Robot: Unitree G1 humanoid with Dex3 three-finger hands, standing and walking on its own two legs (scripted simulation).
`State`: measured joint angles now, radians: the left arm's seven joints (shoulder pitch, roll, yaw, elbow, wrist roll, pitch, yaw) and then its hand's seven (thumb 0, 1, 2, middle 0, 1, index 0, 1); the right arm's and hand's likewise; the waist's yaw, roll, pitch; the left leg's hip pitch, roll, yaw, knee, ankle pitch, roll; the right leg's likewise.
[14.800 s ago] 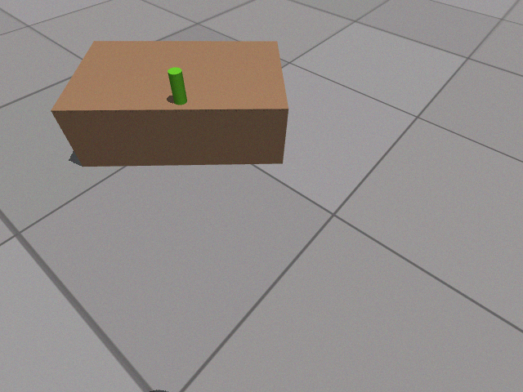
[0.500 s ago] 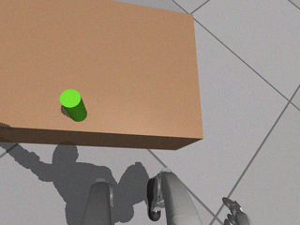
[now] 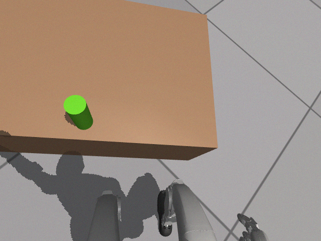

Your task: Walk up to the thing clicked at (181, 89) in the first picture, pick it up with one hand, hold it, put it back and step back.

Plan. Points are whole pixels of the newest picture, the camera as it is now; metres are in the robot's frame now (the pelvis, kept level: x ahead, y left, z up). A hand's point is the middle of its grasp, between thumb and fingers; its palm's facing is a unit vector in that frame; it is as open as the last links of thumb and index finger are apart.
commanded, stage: go down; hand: left
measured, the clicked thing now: (80, 114) +0.47 +0.20 -0.22
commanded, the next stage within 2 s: approach in 0.32 s
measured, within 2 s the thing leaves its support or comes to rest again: neither
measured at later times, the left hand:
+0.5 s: hand out of the picture +0.44 +0.40 +0.07, palm faces +0.17 -0.98 +0.03, open 17.3 cm
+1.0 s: hand (34, 108) +0.46 +0.30 -0.14, palm faces +0.03 -1.00 +0.06, open 17.6 cm
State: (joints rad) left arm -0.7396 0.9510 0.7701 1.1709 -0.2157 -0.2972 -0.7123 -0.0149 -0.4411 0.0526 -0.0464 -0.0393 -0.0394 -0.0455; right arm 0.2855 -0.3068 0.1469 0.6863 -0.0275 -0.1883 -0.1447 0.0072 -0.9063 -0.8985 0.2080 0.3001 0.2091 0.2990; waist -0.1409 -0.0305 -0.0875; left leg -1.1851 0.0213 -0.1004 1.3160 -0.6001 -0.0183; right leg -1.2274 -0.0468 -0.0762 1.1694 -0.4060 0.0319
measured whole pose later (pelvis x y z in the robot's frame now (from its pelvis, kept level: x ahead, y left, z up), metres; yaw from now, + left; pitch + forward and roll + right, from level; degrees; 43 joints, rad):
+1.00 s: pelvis -0.03 +0.00 -0.13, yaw -1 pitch +35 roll -6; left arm -0.85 0.75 0.65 1.20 -0.18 -0.52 -0.60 -0.02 -0.55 0.06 -0.02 -0.07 -0.02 -0.07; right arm 0.21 -0.29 0.14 0.67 -0.08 -0.18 -0.05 0.01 -0.88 -0.89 0.20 0.30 0.21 0.30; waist -0.21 -0.04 -0.12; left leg -1.70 -0.01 -0.11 1.82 -0.74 -0.02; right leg -1.76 -0.07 -0.05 1.66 -0.52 0.03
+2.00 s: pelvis -0.05 +0.00 -0.20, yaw +0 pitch +36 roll -4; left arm -0.91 0.42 0.40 1.06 -0.02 -0.53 -0.04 -0.02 -0.61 0.04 -0.07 -0.06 -0.08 -0.06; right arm 0.21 -0.27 0.05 0.66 -0.06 -0.03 0.05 0.00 -0.91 -0.90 0.20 0.30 0.20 0.30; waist -0.18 0.02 -0.14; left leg -1.91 -0.05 -0.08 2.03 -0.74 -0.01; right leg -1.99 -0.10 0.00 1.88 -0.52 0.05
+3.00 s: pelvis -0.07 +0.00 -0.23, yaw +1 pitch +35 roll -4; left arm -1.03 0.46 0.37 1.18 0.00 -0.58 -0.02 -0.02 -0.09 0.90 -0.83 -0.93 -0.81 -0.91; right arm 0.20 -0.28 0.07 0.67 -0.08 0.01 0.07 0.00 -0.90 -0.89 0.20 0.30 0.20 0.30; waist -0.20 0.01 -0.12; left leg -2.02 -0.07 -0.08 2.13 -0.72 -0.01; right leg -2.09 -0.10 0.01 1.97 -0.50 0.05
